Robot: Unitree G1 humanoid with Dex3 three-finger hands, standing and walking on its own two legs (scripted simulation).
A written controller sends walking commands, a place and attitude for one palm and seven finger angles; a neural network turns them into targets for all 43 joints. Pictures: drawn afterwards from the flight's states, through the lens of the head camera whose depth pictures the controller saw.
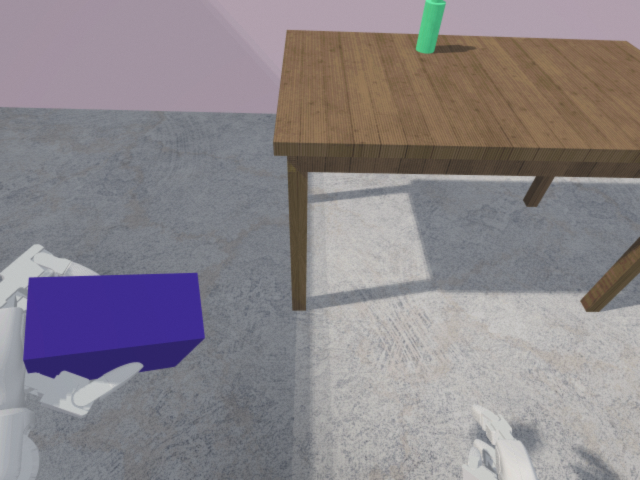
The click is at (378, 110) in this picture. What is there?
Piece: table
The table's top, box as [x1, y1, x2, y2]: [273, 30, 639, 162]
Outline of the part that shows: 286,32 273,139 274,155 639,162 639,50 626,41 438,35 434,51 432,53 426,54 420,53 415,49 418,34 287,30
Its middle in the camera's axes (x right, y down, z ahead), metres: +0.51 -0.46 +1.16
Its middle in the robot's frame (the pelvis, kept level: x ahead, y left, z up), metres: +1.20 -0.44 -0.04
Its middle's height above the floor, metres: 0.73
